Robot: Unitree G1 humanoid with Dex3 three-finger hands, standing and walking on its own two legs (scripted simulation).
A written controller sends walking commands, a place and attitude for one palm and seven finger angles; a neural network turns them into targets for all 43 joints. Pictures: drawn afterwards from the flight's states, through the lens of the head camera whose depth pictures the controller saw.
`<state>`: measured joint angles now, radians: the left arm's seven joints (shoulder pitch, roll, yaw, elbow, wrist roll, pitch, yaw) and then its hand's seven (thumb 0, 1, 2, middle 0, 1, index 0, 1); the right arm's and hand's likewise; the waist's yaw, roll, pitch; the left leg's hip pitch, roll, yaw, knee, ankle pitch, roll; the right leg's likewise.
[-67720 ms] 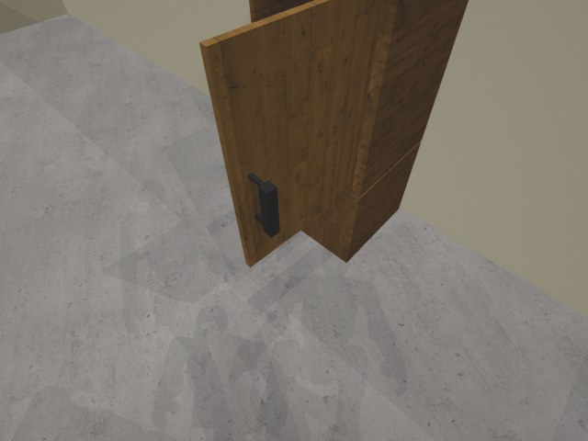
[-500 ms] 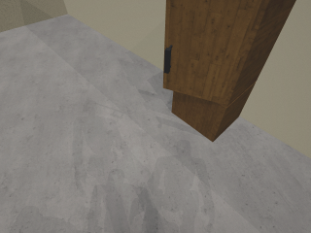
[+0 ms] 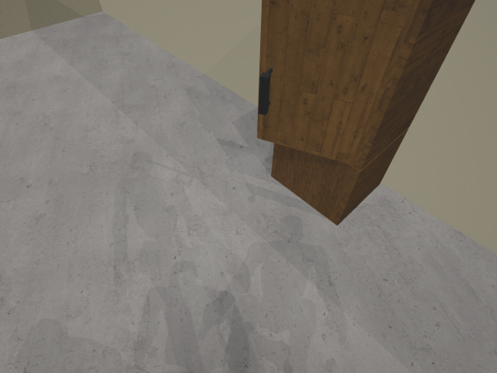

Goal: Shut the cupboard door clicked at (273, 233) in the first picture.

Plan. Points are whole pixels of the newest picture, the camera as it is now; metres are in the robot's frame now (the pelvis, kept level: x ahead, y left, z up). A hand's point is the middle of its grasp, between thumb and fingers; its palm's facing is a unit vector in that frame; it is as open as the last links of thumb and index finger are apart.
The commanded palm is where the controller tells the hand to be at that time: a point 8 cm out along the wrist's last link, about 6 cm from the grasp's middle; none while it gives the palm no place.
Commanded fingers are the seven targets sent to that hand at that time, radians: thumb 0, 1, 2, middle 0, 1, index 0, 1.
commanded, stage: look to check the result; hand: left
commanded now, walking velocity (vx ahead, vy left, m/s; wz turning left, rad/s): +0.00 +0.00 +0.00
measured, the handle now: (266, 91) +1.00 -0.01 -0.11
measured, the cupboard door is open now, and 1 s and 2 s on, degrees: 23 23 23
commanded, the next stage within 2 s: walk to a spot facing it in 0.30 s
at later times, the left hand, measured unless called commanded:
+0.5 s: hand out of the picture +0.05 +0.20 -0.17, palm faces +0.02 -0.96 -0.27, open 7.3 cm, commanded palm none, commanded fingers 0.00 0.90 0.90 -0.20 -0.30 -0.20 -0.30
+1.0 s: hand out of the picture +0.14 +0.25 -0.17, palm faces +0.29 -0.92 -0.26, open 7.4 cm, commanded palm none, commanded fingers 0.00 0.90 0.90 -0.20 -0.30 -0.20 -0.30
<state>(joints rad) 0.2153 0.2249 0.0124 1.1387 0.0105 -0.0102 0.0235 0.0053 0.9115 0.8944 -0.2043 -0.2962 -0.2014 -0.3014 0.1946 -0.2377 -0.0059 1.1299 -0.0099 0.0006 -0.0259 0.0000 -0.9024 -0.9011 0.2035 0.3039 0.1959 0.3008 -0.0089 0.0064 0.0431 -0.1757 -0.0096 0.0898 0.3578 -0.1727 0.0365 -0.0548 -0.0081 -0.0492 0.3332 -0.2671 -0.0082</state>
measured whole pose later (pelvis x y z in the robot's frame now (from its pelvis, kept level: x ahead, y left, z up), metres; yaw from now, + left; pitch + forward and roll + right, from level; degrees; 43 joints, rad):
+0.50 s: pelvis +0.02 -0.01 +0.00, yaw +1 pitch +0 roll +1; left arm 0.20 0.22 0.01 1.13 0.01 -0.01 0.03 0.01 0.91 0.89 -0.20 -0.30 -0.20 -0.30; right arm 0.17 -0.24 0.00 1.12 -0.01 0.00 -0.03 0.00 -0.90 -0.90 0.20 0.30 0.20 0.30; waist -0.01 0.01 0.04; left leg -0.16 -0.01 0.07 0.36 -0.20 0.02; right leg -0.02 -0.01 -0.07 0.32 -0.30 -0.02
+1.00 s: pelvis +0.13 +0.03 -0.02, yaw +17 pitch +1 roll +1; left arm 0.19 0.20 0.07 0.95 0.02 0.00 0.00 0.01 0.91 0.89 -0.20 -0.30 -0.20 -0.30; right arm 0.30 -0.20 -0.03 1.02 -0.03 -0.01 -0.02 0.00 -0.90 -0.90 0.20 0.30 0.20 0.30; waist -0.02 0.01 0.08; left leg -0.31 -0.02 0.04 0.57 -0.28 0.02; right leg -0.47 -0.09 -0.02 0.90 -0.41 0.02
